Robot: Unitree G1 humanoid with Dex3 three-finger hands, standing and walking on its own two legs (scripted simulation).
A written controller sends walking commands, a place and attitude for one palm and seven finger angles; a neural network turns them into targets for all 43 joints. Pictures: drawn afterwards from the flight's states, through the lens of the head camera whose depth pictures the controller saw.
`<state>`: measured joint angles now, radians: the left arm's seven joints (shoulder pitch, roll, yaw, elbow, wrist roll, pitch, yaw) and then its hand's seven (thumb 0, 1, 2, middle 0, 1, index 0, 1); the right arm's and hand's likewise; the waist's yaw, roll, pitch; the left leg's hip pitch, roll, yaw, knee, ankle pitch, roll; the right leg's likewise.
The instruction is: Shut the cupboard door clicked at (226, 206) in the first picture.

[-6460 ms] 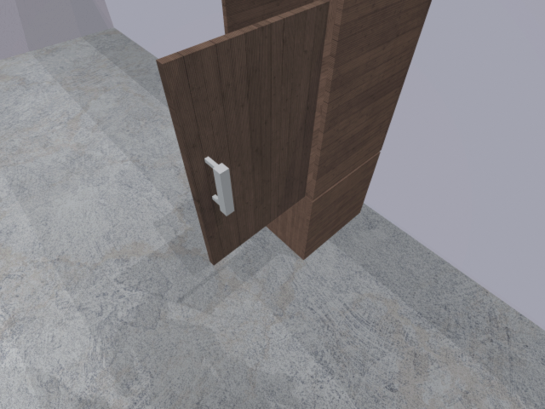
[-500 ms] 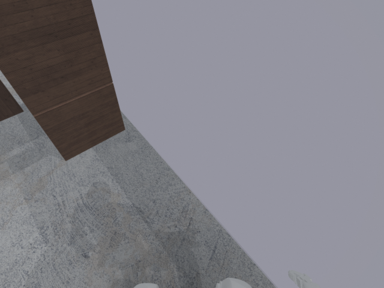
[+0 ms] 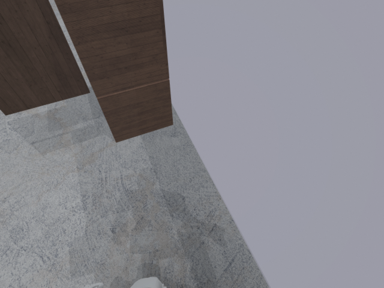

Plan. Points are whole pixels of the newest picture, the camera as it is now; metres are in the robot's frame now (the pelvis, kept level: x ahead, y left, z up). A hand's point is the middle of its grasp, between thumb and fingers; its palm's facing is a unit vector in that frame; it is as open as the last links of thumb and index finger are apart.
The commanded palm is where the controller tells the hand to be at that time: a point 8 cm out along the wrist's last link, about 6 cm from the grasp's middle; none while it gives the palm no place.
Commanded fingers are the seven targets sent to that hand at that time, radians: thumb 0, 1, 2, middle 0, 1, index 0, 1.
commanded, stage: turn to face it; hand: left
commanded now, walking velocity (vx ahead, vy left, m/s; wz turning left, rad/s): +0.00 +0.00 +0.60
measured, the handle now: out of the picture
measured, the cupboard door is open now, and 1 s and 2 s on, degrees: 91 91 91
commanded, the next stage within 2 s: take the last steps up to it in 0.68 s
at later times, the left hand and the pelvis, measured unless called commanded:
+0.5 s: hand out of the picture +0.04 +0.19 -0.15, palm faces +0.31 -0.91 -0.29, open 7.4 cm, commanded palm none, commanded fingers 0.00 0.90 0.90 -0.20 -0.30 -0.20 -0.30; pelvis +0.03 -0.04 +0.00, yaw +18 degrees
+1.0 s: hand out of the picture +0.01 +0.17 -0.16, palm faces +0.50 -0.82 -0.25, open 7.4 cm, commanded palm none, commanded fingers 0.00 0.90 0.90 -0.20 -0.30 -0.20 -0.30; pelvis +0.06 -0.04 -0.01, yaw +28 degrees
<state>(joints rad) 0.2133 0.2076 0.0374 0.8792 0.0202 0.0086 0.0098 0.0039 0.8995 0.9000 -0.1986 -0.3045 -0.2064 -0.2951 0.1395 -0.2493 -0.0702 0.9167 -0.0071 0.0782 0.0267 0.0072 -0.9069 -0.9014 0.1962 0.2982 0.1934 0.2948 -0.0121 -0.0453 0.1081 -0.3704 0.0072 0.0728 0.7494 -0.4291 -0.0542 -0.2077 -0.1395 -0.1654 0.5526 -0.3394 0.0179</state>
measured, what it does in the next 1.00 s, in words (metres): steps on the spot, turning left: left foot, then right foot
